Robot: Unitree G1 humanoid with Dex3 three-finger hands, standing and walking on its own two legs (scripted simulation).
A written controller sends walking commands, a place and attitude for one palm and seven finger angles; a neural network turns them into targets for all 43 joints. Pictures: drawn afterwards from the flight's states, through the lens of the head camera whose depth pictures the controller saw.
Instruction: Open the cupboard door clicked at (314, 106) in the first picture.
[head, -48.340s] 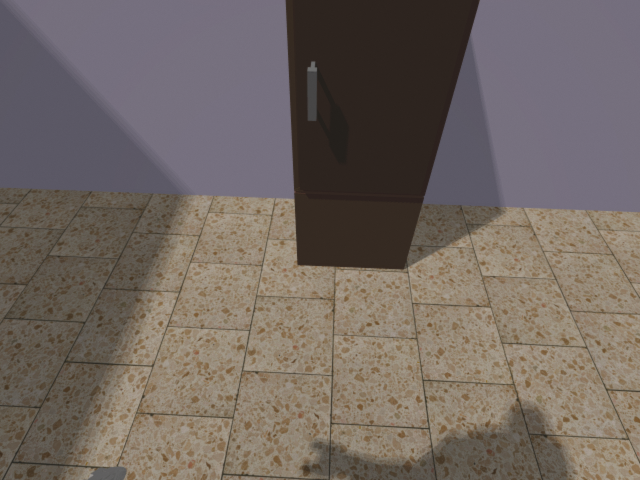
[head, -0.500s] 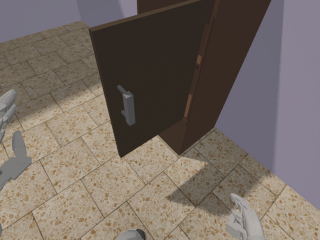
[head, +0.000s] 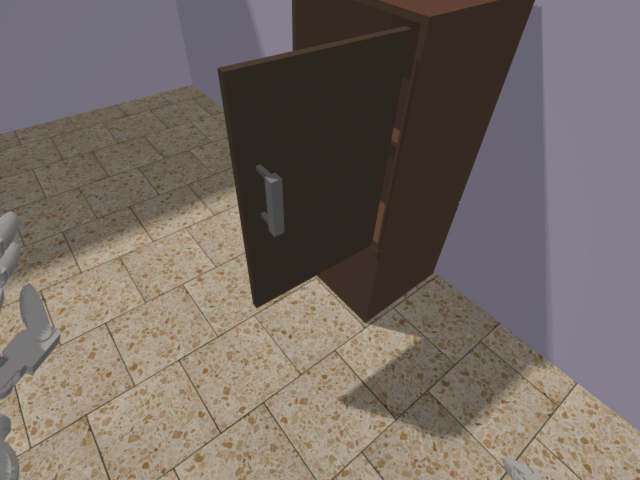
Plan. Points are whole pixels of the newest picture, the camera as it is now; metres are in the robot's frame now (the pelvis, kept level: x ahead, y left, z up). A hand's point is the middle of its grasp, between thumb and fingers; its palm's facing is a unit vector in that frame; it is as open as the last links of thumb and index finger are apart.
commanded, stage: stop stepping back and stand still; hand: left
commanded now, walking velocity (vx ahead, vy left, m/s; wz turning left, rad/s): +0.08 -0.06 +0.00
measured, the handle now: (269, 200) +0.60 +0.13 +0.01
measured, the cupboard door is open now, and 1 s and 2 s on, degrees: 88 88 88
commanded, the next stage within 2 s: let the arm hang, fingers relaxed in 0.38 s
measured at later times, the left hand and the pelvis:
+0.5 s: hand (54, 365) +0.18 +0.26 +0.15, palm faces +0.41 -0.79 -0.45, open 7.4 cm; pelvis -0.02 +0.00 +0.00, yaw +0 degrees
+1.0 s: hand out of the picture -0.04 +0.19 -0.16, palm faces +0.04 -0.97 -0.24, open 7.1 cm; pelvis -0.02 +0.00 +0.01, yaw +2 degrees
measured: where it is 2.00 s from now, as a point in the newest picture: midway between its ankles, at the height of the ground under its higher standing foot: outside the picture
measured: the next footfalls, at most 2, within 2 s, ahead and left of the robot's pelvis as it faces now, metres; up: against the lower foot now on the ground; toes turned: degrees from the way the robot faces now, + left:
none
